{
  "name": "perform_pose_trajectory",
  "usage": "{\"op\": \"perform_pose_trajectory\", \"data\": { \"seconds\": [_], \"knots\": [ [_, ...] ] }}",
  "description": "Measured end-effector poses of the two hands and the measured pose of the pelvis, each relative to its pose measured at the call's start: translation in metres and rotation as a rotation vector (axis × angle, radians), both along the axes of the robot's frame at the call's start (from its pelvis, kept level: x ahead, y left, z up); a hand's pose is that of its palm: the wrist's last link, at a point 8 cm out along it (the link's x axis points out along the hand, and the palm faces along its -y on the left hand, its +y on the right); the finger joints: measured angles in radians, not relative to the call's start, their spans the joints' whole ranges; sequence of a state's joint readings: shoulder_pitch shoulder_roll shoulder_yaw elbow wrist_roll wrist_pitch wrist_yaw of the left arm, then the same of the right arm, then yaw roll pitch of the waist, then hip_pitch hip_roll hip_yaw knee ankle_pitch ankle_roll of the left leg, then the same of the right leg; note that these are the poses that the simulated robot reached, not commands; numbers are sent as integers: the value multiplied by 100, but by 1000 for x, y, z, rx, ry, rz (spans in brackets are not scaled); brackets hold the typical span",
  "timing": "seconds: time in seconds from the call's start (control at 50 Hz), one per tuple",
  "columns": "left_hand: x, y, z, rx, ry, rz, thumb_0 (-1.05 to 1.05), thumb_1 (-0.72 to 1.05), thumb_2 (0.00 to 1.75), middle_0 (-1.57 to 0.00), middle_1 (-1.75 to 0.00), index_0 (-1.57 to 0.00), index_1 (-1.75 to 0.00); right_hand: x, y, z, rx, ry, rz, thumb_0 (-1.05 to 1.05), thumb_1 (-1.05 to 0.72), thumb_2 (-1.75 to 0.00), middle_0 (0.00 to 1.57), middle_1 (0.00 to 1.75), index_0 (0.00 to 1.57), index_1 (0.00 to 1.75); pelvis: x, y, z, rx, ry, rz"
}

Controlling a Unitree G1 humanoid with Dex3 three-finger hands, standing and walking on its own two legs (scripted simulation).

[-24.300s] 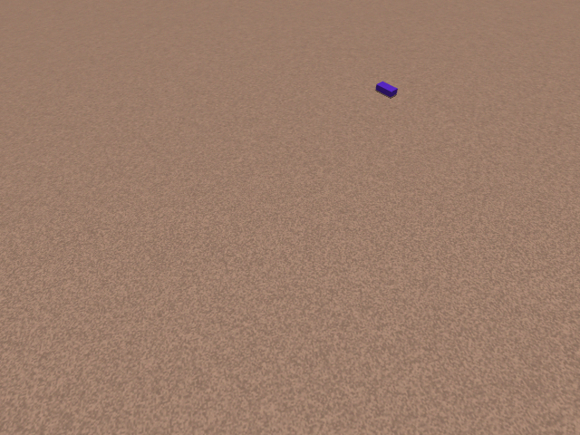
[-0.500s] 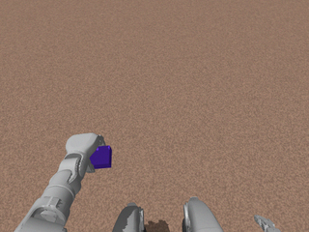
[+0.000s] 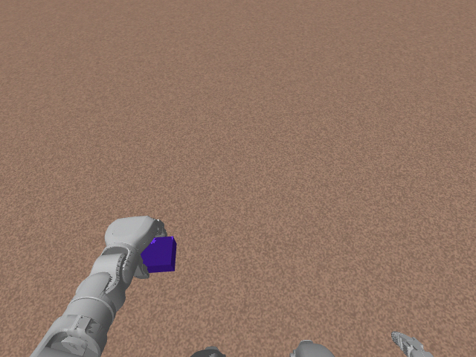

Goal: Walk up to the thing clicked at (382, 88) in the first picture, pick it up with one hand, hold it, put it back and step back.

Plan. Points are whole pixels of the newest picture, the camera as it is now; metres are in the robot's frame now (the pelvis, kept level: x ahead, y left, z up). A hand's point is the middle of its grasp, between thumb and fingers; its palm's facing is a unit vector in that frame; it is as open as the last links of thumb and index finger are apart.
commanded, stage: hold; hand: left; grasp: from above
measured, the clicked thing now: (143, 255) +0.32 +0.23 -0.11
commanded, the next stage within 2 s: crouch in 1.80 s
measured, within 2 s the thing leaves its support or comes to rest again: neither
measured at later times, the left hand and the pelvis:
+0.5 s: hand (134, 243) +0.32 +0.22 -0.04, palm faces -0.46 -0.03 -0.89, open 8.8 cm; pelvis +0.01 +0.00 +0.02, yaw -1 degrees
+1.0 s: hand (131, 256) +0.29 +0.21 -0.01, palm faces -0.46 -0.03 -0.89, open 8.8 cm; pelvis -0.01 -0.01 +0.02, yaw -1 degrees
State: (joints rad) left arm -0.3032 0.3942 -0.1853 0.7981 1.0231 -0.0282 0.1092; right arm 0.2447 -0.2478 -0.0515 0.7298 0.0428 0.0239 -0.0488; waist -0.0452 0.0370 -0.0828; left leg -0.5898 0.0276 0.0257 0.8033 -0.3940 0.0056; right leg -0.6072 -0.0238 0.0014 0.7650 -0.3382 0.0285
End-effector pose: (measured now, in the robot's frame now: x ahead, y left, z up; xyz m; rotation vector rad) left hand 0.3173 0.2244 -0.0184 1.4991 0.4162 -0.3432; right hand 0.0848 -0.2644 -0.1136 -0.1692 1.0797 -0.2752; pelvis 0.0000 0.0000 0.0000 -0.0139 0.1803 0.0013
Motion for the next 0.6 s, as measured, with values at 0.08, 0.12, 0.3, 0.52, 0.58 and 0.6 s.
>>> {"op": "perform_pose_trajectory", "data": {
  "seconds": [0.08,0.12,0.3,0.52,0.58,0.6],
  "knots": [
    [3,1,8,5,-3,-10,0,17,31,-87,-28,-89,-26,9,0,5,2,-8,3,1,-89,-89,21,30,20,30,5,1,4,1,-11,-1],
    [5,2,12,5,-5,-10,0,17,31,-87,-28,-89,-26,14,1,7,3,-14,4,1,-89,-89,21,30,20,30,7,1,6,1,-16,-2],
    [11,2,28,4,-4,-18,0,17,31,-87,-28,-89,-26,25,1,15,11,-37,1,1,-89,-89,21,30,20,30,14,2,12,3,-39,-8],
    [5,-2,42,1,-5,-33,0,17,31,-88,-27,-90,-26,30,0,20,21,-55,3,1,-89,-89,21,30,20,30,14,0,17,6,-66,-13],
    [2,-3,46,4,-7,-34,0,17,31,-88,-27,-89,-26,31,1,21,25,-63,4,1,-89,-89,21,30,20,30,13,0,18,8,-74,-15],
    [1,-3,47,4,-7,-34,0,17,31,-88,-27,-89,-26,31,1,21,27,-66,5,1,-89,-89,21,30,20,30,12,-1,18,9,-77,-15]
  ]
}}
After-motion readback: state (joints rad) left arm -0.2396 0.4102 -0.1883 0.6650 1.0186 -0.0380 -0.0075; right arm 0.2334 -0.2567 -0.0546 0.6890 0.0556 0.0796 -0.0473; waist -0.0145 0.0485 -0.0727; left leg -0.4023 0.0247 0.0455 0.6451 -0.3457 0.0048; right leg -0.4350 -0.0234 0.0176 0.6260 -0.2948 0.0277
